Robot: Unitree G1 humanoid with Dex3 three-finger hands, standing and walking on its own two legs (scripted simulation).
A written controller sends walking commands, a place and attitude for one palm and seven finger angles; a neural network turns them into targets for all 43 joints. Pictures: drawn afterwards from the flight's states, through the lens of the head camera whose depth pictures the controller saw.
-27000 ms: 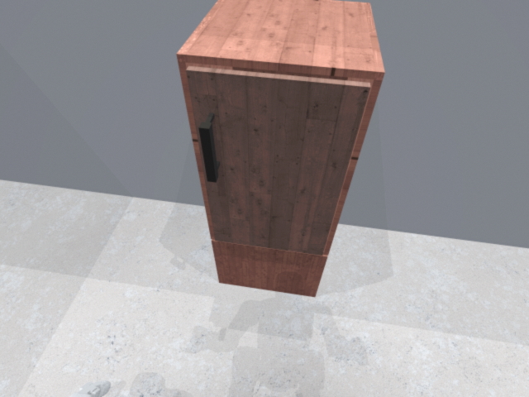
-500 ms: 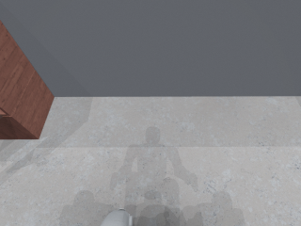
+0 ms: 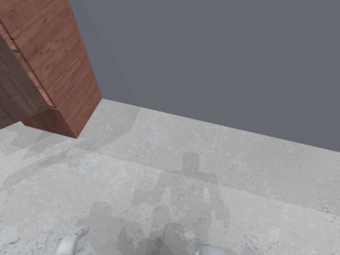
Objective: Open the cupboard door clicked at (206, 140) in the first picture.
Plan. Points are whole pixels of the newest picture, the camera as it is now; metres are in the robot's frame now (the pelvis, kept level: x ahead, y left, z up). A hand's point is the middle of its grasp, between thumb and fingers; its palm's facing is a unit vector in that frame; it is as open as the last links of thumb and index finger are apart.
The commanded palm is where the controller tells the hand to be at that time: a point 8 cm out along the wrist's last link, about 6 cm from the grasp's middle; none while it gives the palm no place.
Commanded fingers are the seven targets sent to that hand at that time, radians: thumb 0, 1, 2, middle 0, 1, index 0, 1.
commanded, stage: turn to face it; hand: left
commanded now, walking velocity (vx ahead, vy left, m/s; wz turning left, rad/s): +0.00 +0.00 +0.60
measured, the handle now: out of the picture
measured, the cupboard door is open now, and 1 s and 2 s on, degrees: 51 51 51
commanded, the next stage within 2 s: take the last steps up to it in 1.06 s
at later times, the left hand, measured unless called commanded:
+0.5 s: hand out of the picture -0.02 +0.15 -0.17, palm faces +0.36 -0.90 -0.26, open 7.3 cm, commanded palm none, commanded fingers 0.00 0.90 0.90 -0.20 -0.30 -0.20 -0.30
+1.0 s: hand out of the picture -0.03 +0.20 -0.17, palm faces +0.51 -0.83 -0.21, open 7.4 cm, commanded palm none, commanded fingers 0.00 0.90 0.90 -0.20 -0.30 -0.20 -0.30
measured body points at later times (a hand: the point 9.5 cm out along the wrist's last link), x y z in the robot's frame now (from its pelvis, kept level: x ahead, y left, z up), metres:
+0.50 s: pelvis +0.00 -0.05 +0.00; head +0.06 -0.04 +0.44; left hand -0.04 +0.20 -0.15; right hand +0.19 -0.27 -0.15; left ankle -0.04 +0.08 -0.70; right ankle +0.00 -0.15 -0.74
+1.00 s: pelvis +0.00 -0.02 +0.00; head +0.03 +0.02 +0.45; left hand -0.05 +0.24 -0.15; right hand +0.17 -0.20 -0.14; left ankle -0.04 +0.06 -0.74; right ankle +0.06 -0.17 -0.67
